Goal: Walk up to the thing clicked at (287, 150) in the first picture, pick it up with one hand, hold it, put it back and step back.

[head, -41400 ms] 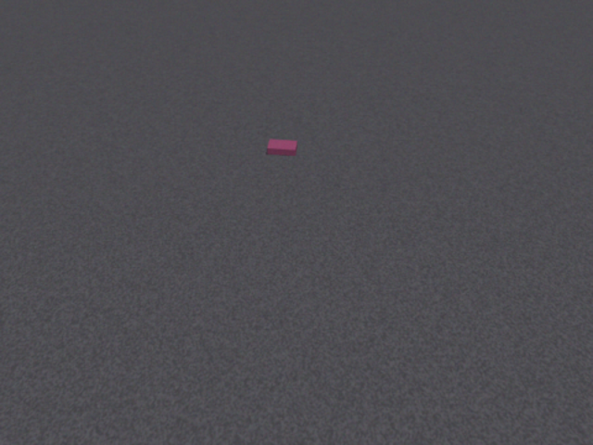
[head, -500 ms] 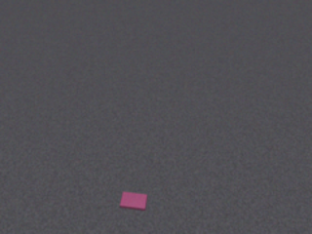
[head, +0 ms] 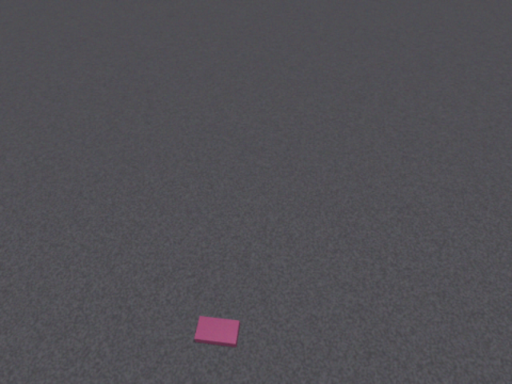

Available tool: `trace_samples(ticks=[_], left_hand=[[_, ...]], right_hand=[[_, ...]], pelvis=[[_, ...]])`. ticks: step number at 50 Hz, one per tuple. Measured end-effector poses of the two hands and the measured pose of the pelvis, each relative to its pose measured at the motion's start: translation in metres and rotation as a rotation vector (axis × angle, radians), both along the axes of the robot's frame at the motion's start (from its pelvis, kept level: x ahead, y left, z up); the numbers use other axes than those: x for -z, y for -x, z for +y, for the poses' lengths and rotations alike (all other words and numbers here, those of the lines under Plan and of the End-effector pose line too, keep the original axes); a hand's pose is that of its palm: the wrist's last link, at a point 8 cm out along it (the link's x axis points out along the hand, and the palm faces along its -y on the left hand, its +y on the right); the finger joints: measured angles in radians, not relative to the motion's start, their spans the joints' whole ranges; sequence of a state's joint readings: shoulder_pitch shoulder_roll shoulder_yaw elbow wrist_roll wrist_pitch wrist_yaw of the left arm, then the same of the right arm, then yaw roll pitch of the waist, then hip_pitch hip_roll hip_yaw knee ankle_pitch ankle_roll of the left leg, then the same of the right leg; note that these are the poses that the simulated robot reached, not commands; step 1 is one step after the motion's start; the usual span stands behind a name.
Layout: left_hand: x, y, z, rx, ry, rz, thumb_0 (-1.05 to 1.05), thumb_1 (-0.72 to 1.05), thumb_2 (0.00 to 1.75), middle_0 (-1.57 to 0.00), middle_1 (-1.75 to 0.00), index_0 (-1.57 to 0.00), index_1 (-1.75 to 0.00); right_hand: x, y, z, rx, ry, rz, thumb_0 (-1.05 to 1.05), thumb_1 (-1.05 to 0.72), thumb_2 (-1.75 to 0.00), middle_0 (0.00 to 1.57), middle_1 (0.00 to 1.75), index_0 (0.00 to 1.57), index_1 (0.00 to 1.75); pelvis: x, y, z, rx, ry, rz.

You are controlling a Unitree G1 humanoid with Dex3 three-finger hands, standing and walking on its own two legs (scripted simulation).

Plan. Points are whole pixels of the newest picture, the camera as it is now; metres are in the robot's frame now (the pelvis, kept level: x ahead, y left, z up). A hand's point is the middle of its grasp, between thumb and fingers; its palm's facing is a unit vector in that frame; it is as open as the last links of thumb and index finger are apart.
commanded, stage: stand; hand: left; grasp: from above
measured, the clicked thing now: (217, 331) +0.46 +0.19 -0.76
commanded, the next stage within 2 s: step back in 0.48 s
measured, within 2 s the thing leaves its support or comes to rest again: neither
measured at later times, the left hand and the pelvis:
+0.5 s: hand out of the picture +0.07 +0.24 -0.16, palm faces +0.00 -0.94 -0.35, open 7.4 cm; pelvis +0.00 -0.01 +0.00, yaw +0 degrees
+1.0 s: hand out of the picture +0.06 +0.32 -0.18, palm faces -0.06 -0.94 -0.34, open 7.4 cm; pelvis -0.08 +0.07 -0.01, yaw -1 degrees
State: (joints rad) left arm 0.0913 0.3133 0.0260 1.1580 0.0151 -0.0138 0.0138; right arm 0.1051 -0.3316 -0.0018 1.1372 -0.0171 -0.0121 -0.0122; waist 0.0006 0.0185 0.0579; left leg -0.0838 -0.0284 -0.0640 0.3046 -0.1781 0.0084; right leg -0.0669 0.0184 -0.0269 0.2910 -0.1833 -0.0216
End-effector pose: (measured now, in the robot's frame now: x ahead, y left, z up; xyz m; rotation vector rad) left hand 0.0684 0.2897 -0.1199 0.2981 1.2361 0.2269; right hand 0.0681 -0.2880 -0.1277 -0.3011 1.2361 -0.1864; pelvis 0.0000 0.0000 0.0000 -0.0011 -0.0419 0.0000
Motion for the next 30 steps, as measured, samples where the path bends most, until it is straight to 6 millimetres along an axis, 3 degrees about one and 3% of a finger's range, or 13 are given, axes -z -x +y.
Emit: trace_samples(ticks=[24, 30], left_hand=[[-0.002, 0.003, -0.002, 0.015, -0.007, -0.003, 0.01, 0.90, 0.90, -0.20, -0.30, -0.21, -0.30], [0.001, 0.006, 0.010, 0.013, -0.026, -0.012, 0.01, 0.90, 0.90, -0.21, -0.30, -0.21, -0.30]], right_hand=[[0.000, 0.009, -0.008, 0.005, 0.000, 0.005, 0.00, -0.90, -0.89, 0.20, 0.30, 0.20, 0.30], [0.002, 0.012, -0.014, 0.016, 0.016, 0.008, 0.00, -0.90, -0.89, 0.20, 0.30, 0.20, 0.30]], pelvis=[[0.000, 0.002, -0.005, 0.005, -0.001, -0.003], [0.006, 0.022, -0.001, 0.004, 0.011, 0.007]])
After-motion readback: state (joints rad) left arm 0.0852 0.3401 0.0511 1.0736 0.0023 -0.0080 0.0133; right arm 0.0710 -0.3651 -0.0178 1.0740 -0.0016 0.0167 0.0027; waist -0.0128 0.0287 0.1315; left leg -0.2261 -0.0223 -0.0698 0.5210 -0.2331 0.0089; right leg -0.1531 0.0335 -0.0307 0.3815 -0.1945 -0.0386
